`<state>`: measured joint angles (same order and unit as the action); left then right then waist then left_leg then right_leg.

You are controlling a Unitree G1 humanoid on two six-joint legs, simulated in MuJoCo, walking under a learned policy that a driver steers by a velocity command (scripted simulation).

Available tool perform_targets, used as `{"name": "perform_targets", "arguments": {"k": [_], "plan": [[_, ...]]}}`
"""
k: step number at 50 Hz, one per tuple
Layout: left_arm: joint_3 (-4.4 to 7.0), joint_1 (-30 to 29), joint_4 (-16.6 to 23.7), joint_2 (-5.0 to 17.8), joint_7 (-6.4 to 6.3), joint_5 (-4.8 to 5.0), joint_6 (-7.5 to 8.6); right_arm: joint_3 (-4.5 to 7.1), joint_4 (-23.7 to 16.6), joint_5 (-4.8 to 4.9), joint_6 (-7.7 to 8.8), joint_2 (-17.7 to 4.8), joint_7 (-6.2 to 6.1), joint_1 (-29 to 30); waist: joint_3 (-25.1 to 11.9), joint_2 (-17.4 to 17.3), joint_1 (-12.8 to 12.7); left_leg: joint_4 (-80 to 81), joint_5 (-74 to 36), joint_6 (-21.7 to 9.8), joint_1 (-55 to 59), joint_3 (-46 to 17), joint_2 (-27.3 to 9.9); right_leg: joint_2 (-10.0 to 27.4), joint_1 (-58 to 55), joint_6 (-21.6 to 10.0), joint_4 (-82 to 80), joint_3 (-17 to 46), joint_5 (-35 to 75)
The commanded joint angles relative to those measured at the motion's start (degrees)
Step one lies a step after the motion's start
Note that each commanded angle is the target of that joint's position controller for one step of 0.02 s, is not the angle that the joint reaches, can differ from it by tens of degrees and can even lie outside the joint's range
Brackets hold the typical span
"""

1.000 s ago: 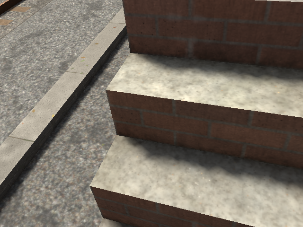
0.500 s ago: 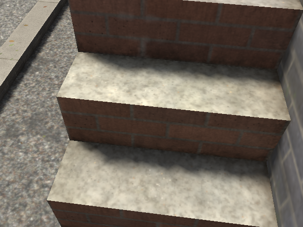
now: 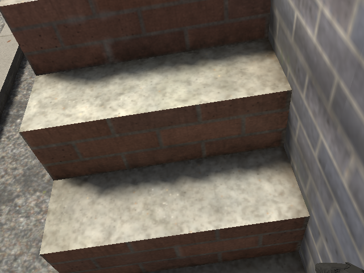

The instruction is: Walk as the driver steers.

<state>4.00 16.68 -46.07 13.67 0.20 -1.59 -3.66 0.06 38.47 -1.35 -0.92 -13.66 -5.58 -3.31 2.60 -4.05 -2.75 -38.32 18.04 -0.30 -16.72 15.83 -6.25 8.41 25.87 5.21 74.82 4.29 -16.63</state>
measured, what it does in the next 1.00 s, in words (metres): goes down, backwards, turning left: right foot 0.16 m lower, then left foot 0.16 m higher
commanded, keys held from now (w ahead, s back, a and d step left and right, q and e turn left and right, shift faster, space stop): no key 0.06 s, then q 0.86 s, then w+q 0.04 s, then w+e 0.04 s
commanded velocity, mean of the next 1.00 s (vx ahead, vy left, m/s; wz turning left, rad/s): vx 0.01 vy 0.00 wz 0.29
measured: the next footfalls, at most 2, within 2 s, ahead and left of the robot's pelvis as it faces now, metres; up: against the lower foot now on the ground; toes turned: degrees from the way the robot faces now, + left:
right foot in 0.12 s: -0.16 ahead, -0.21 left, -0.16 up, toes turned -7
left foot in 0.22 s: +0.02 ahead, +0.07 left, +0.00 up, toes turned +12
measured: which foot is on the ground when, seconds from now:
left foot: down 0.00-0.02, up 0.04-0.20, down 0.22-0.36, up 0.38-0.82, down 0.84-1.00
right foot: up 0.00-0.10, down 0.12-0.22, up 0.24-0.42, down 0.44-0.84, up 0.86-1.00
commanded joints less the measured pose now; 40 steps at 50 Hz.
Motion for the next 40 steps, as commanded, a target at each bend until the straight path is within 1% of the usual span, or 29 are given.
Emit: {"name": "perform_targets", "arguments": {"k": [1, 2, 3, 4, 5, 6, 7, 8, 9, 10, 11, 12, 13, 14, 16, 18, 19, 22, 23, 24, 25, 26, 28, 29, 31, 32, 36, 38, 40], "plan": [[1.37, 26.22, -13.22, -0.23, 1.31, -0.73, 2.55, 0.93, -13.01, 0.7, 0.72, 3.56, -0.23, 19.54, 0.39, 9.28, -8.18, -20.99, -15.08, -2.27, -10.8, -3.56, -4.25, 1.85, -19.53, -4.39, -42.32, -5.4, 33.76], [0.58, 26.95, -14.6, -0.22, 1.34, -2.09, 4.58, -0.7, -14.63, 1.63, -0.62, 8.36, 0.92, 17.03, 2.75, 21.37, -7.17, -43.97, 16.1, 0.72, -14.37, -5.2, 0.63, 3.49, -18.02, -6.85, -55.99, 2.41, 45.11], [-0.28, 21.76, -16.57, -2.66, 2.33, -0.76, 7.07, -1.59, -17.69, 1.56, 0.22, 9.0, 1.86, 19.59, 9.41, 28.83, -6.12, -57.54, 29.95, 1.19, -15.32, -3.98, 2.45, -0.01, -11.17, -3.87, -69.59, -10.02, 63.35], [-3.38, 11.41, -16.09, -6.95, 4.19, -0.66, 9.9, -2.31, -15.69, 2.72, 0.45, 10.42, 3.91, 9.81, 6.8, 24.73, 3.52, -75.97, 35.07, 0.73, -17.71, -4.24, 4.87, 1.08, -14.42, -6.12, -80.23, -12.21, 73.68], [-4.12, 13.56, -18.97, -4.06, 3.72, -2.28, 9.59, -2.29, -15.7, 2.02, -0.16, 10.95, 4.61, 7.97, 2.4, 22.47, 7.09, -95.88, 38.82, 2.55, -28.74, -6.01, 9.26, 5.88, -25.71, -5.91, -73.79, -7.22, 105.88], [-3.38, 12.06, -18.86, 3.06, 2.37, -3.38, 9.29, -2.41, -15.15, 3.83, 1.07, 10.24, 4.57, 7.54, 0.38, 17.6, 8.24, -106.18, 45.6, 3.63, -35.16, -7.14, 13.75, 9.58, -30.36, -1.55, -66.91, -5.48, 149.16], [3.35, 11.59, -15.39, 23.24, 0.99, -1.01, 10.26, -3.49, -20.18, 3.16, 2.4, 10.13, 3.79, 5.11, -0.97, 17.73, 10.75, -64.07, 42.16, 3.5, -47.49, -19.19, 3.47, 20.08, -45.65, -4.6, -47.04, 5.43, 158.1], [2.9, 12.9, -15.27, 18.93, -2.02, 0.09, 7.06, -2.16, -23.32, 3.1, 2.64, 5.25, 3.31, 14.04, -8.24, 13.05, 5.78, -43.44, 39.37, 3.54, -45.67, -19.77, 4.01, 18.96, -54.32, -4.8, -38.16, 6.31, 158.8], [2.08, 7.17, -9.65, 14.61, -5.42, -0.28, 2.81, -1.13, -21.95, 5.58, 1.53, 2.23, 4.5, 14.24, -11.81, 7.88, 5.76, -17.09, 24.83, 3.63, -31.67, -12.51, 3.57, 16.38, -50.45, -4.67, -38.28, 5.5, 145.33], [3.0, 28.16, -12.86, 8.16, -8.79, 1.3, 0.08, -0.26, -21.6, -0.54, -1.03, 1.34, 8.31, 30.71, -21.05, 10.92, -10.8, -12.7, 15.48, 3.09, 10.16, 2.57, 16.16, 6.38, -25.88, 4.12, -43.33, -2.52, 146.8], [3.81, 34.77, -15.2, 8.67, -9.37, 3.69, 0.45, -0.06, -21.45, 1.16, -5.34, 5.74, 9.46, 38.77, -18.82, 2.9, -12.67, -5.41, 5.87, -1.52, 15.62, -15.18, 7.6, 12.28, -13.98, -0.57, -33.22, 5.88, 82.48], [0.78, 18.92, -11.11, 10.12, -4.23, -0.54, 5.13, 1.97, -18.08, 5.89, -6.89, 3.73, 6.58, 16.14, -27.81, -8.58, 3.75, -14.66, -44.5, -12.74, 20.05, -26.14, -3.6, 3.68, -11.1, -1.43, -22.24, -5.58, 24.28], [1.66, 17.94, -9.79, 11.62, -2.23, 0.87, 6.46, 2.5, -14.31, 1.79, -6.18, 1.23, 5.42, 12.27, -30.68, -10.9, 2.61, -14.34, -74.59, -23.49, 19.22, -33.42, -11.66, -4.17, -5.47, 2.64, 9.04, -8.58, -10.66], [3.0, 18.56, -10.08, 12.2, -1.49, 3.74, 6.44, 2.65, -10.45, -0.17, -6.05, 0.87, 4.92, 6.68, -28.7, -6.65, 2.27, -10.8, -69.08, -27.42, 14.79, -35.48, -15.26, -6.53, 2.33, 4.22, 31.03, -2.25, -23.64], [2.79, 41.78, -9.41, 5.66, -4.71, 0.6, 1.33, 1.68, -19.28, 0.15, -2.3, 4.83, 4.53, 41.51, -11.16, -2.0, -17.96, -26.29, -50.27, -10.53, -22.6, -35.45, -13.89, 2.57, -4.8, 3.14, 22.22, 10.64, -32.55], [0.03, 66.86, -19.7, -7.02, -7.02, -3.96, -2.0, 1.14, -19.32, 7.89, -2.89, 6.7, 6.65, 61.82, 8.15, 9.7, -34.29, -48.51, -12.75, 4.6, -70.15, -14.34, -3.25, 6.33, -37.37, -7.05, -22.61, 7.93, 5.2], [-1.8, 50.92, -17.36, -9.25, -5.62, -5.53, -1.32, -0.49, -15.95, 8.75, -2.84, 13.68, 8.11, 45.92, 6.53, 20.06, -22.16, -64.92, 14.0, 5.31, -59.1, -11.43, -0.51, 5.37, -30.27, -11.34, -35.89, 6.26, 25.95], [-6.45, 14.17, -5.21, -5.97, -3.37, 0.27, 2.36, -4.18, -13.61, 7.5, -0.86, 22.3, 8.52, 24.84, -0.16, 10.28, 0.37, -114.55, 19.7, 6.03, -46.35, -17.73, 7.93, 5.18, -2.02, -9.71, -48.06, 3.65, 53.94], [-4.88, -2.53, 2.24, 7.99, -3.47, 1.01, 2.4, -4.32, -13.93, 8.07, -3.02, 20.05, 7.1, 10.38, 1.67, 15.39, 12.52, -117.9, 16.69, 7.09, -37.4, -27.85, 3.88, 14.3, 17.05, -10.8, -58.68, 14.2, 37.35], [-0.19, -9.17, 5.95, 26.58, -4.81, 2.13, 2.9, -2.25, -12.03, 7.8, -6.18, 12.51, 4.35, -3.22, 2.0, 24.41, 18.16, -115.4, 14.03, 8.62, -37.32, -33.0, 0.0, 21.78, 19.63, -15.88, -67.17, 22.08, 0.81], [-0.38, -5.21, 8.47, 19.18, -5.83, 3.08, 0.87, 0.46, -13.19, 5.2, -5.09, 2.27, 4.15, 3.19, 6.78, 16.83, 10.93, -97.63, 9.29, 10.25, -49.05, -30.6, 1.88, 13.0, 3.26, -12.98, -61.71, 6.63, 0.33], [-2.8, 10.78, 5.79, 5.63, -5.25, 0.5, -0.77, 1.73, -12.38, 5.18, -3.61, 1.3, 5.11, 18.64, 6.17, 3.89, -0.95, -92.05, 8.77, 8.87, -56.71, -20.56, 6.65, 3.44, -13.08, -12.16, -54.3, -4.98, 11.08], [-1.29, 32.37, 1.79, 4.69, -5.75, 1.3, -2.22, -2.26, -15.53, 4.42, -2.32, 12.64, 5.98, 31.9, 1.45, 2.99, -9.94, -94.76, 15.12, 8.76, -70.74, -20.06, 2.24, 10.38, -32.88, -16.03, -52.58, 0.59, 44.71], [-0.04, 28.07, 4.52, 8.04, -6.31, 1.0, -1.55, -2.4, -14.76, 5.09, -2.63, 11.45, 6.03, 24.55, -0.97, 10.37, -6.44, -93.55, 19.92, 10.02, -69.36, -26.92, -1.76, 17.5, -33.01, -18.22, -55.65, 2.26, 46.88], [3.56, 14.35, 11.53, 18.77, -8.49, 1.52, -0.73, -2.0, -15.92, 6.21, -4.72, 6.74, 4.6, 15.25, -7.5, 21.04, 0.07, -88.38, 18.9, 12.34, -57.65, -32.67, -10.73, 24.56, -22.45, -17.01, -64.26, 9.14, 3.37], [3.8, 12.53, 14.04, 19.35, -9.27, 1.7, -1.23, -1.68, -16.19, 5.46, -5.61, 4.99, 3.98, 17.71, -5.68, 19.3, -2.07, -86.53, 16.86, 12.97, -55.81, -30.7, -10.05, 22.84, -18.93, -15.98, -66.56, 11.35, -13.48], [2.18, 1.39, 18.88, 16.28, -8.87, -0.02, -0.78, 0.23, -9.66, 3.28, -5.7, 2.54, 4.03, 6.35, -2.93, 13.25, 1.88, -62.02, 0.14, 10.87, -29.03, -24.35, -7.49, 16.58, -11.17, -11.78, -67.66, -3.69, -7.28], [2.82, -1.29, 20.49, 14.81, -7.27, 1.68, -2.09, 0.85, -7.89, 5.55, -3.31, -0.92, 6.48, 1.09, -7.19, 17.02, 2.14, -27.36, -2.11, 7.18, -12.9, -16.98, -4.05, 9.46, -12.76, -9.87, -63.31, -11.33, -14.97], [1.15, -1.23, 19.21, 9.09, -7.54, 3.4, -3.65, 1.73, -4.42, 5.72, -1.93, 0.66, 6.76, 1.95, -0.97, 20.29, 0.81, 5.13, -14.51, 5.52, -14.04, -10.88, -1.1, 6.11, -18.42, -13.14, -55.55, -11.29, -21.41]]}}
